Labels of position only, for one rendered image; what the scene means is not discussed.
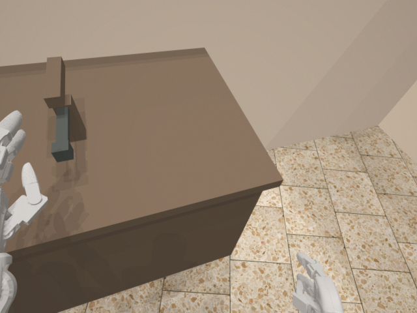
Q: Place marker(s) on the right robot hand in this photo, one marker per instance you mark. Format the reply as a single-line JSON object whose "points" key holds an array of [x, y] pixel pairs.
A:
{"points": [[322, 295]]}

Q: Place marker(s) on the left robot hand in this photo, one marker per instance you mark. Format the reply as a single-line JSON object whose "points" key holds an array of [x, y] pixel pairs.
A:
{"points": [[25, 209]]}

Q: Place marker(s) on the counter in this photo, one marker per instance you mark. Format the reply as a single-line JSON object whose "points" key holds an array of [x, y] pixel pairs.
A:
{"points": [[167, 171]]}

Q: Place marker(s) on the left robot forearm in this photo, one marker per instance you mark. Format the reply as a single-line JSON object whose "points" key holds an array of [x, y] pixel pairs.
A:
{"points": [[8, 284]]}

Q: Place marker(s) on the tap lever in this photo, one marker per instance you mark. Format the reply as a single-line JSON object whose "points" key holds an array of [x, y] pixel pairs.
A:
{"points": [[61, 149]]}

